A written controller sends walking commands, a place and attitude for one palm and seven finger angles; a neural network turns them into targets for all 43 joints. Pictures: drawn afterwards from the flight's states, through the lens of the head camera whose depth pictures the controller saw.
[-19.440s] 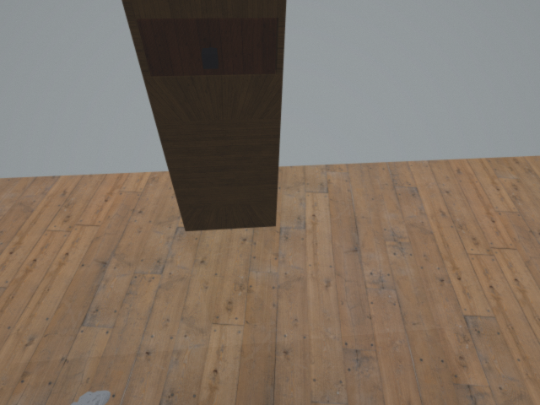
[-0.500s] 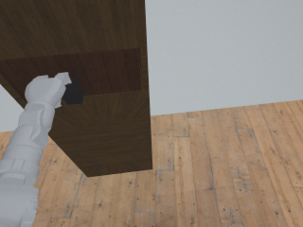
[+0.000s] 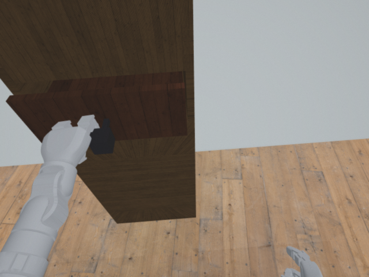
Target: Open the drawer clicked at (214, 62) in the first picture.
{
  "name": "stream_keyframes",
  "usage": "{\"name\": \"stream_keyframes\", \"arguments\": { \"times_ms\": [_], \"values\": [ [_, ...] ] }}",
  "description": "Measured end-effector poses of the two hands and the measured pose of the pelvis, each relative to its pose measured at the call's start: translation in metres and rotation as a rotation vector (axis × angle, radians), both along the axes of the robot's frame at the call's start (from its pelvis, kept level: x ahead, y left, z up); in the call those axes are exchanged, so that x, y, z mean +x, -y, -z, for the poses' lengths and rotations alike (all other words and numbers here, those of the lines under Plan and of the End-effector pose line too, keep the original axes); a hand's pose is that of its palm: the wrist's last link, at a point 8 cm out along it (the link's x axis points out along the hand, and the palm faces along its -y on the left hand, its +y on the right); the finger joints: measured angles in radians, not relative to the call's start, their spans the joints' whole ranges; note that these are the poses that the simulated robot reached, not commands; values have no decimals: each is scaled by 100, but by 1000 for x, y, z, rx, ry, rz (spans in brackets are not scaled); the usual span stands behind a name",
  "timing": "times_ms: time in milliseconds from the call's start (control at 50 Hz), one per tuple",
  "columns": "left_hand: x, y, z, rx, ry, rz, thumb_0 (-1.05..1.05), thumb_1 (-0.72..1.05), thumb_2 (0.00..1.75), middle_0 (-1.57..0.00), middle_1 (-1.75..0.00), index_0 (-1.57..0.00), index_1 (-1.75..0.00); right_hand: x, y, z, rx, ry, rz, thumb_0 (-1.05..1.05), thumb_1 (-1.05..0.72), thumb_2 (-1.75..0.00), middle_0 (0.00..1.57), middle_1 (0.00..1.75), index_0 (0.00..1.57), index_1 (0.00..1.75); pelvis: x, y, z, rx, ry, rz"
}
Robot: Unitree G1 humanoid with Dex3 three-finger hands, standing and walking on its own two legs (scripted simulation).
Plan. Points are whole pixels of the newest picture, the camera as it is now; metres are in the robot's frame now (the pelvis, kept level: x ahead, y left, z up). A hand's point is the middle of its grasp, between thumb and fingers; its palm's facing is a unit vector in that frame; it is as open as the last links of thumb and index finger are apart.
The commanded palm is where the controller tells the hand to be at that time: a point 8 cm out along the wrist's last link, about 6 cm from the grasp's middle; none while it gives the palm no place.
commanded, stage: pull the drawer open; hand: left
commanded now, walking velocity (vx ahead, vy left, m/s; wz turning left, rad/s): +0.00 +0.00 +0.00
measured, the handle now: (103, 133) +0.40 +0.22 +0.09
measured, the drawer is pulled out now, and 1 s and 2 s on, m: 0.06 0.06 0.06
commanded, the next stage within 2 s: open the thumb to release the handle in 1.50 s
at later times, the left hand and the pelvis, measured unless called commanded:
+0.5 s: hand (72, 176) +0.30 +0.27 +0.07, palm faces +0.02 -0.07 -1.00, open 4.9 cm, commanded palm +0.26 +0.26 +0.13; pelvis -0.02 -0.01 +0.00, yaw +1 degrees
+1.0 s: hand (63, 231) +0.19 +0.24 +0.07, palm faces +0.03 -0.11 -0.99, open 4.8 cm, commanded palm +0.16 +0.24 +0.13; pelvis -0.03 -0.02 +0.00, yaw +1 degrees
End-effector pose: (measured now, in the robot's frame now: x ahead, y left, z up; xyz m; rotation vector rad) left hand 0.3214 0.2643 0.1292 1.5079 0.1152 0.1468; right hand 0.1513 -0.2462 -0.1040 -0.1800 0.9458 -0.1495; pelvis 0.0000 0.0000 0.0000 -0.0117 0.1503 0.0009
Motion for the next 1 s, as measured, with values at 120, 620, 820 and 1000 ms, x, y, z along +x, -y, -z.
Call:
{"name": "stream_keyframes", "arguments": {
  "times_ms": [120, 620, 820, 1000],
  "values": [
    [-5, -15, 2, 20, -38, -58, 0, 89, 89, -42, -135, -37, -133, 12, -7, -1, -6, 8, -44, 1, -91, -90, 20, 29, 20, 30, -5, 4, 0, 1, 10, -19],
    [-79, 9, 9, -24, 7, 1, 0, 89, 89, -42, -135, -39, -134, -12, -2, 3, 4, 18, -43, 1, -91, -90, 20, 29, 20, 30, -22, 7, 0, 9, 56, -11],
    [-120, 12, 1, -20, 39, -33, 0, 88, 89, -42, -135, -41, -135, 29, -24, -18, 41, 159, -126, 1, -91, -90, 20, 29, 20, 30, -28, 13, -3, 14, 97, -16],
    [-157, 26, 4, -59, -5, -60, 0, 89, 89, -42, -135, -41, -135, 48, -35, -30, 60, 216, -202, 1, -91, -90, 20, 30, 20, 30, -28, 18, -5, 16, 124, -22]
  ]
}}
